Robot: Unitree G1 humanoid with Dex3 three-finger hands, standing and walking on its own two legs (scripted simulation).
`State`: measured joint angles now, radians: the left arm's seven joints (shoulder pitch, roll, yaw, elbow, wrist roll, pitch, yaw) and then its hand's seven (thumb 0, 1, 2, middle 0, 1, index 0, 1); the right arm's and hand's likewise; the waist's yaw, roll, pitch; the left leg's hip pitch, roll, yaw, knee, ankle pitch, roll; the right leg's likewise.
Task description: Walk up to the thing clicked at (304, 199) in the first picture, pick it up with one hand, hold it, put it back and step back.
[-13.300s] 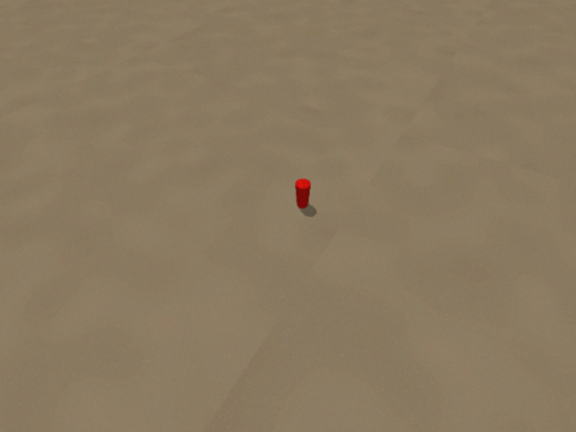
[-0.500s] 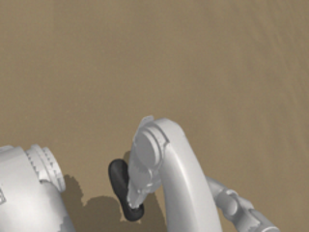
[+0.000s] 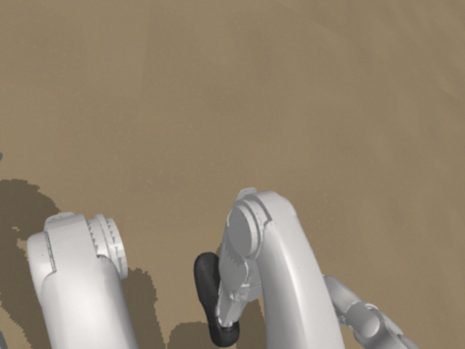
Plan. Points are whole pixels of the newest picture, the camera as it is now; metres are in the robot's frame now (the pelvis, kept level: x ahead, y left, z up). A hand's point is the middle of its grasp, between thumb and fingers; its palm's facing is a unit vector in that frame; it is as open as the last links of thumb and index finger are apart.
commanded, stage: settle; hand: left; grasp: from the side
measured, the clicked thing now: out of the picture +0.42 +0.33 -0.15
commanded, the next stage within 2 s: lift in 1.50 s
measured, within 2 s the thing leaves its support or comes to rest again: neither
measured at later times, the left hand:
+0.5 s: hand out of the picture +0.40 +0.34 -0.01, palm faces +0.39 -0.92 -0.06, open 9.7 cm
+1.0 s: hand out of the picture +0.41 +0.32 +0.04, palm faces +0.39 -0.92 -0.05, open 9.7 cm
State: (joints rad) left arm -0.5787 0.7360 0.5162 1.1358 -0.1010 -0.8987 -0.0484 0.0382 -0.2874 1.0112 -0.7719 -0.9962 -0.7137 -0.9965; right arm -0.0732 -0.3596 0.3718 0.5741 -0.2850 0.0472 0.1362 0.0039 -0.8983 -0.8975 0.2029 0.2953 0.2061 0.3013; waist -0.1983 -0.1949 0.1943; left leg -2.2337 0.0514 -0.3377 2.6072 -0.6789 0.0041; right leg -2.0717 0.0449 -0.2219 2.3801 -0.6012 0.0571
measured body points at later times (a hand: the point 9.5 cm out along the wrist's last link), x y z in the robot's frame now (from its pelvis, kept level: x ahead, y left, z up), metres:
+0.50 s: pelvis +0.02 -0.01 +0.03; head +0.20 +0.10 +0.43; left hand +0.37 +0.38 -0.01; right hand +0.19 -0.25 -0.07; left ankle +0.09 +0.13 -0.26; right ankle +0.14 -0.12 -0.26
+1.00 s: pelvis +0.02 -0.02 +0.06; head +0.21 +0.07 +0.46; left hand +0.38 +0.37 +0.04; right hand +0.20 -0.26 -0.05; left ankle +0.09 +0.13 -0.26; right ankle +0.14 -0.12 -0.26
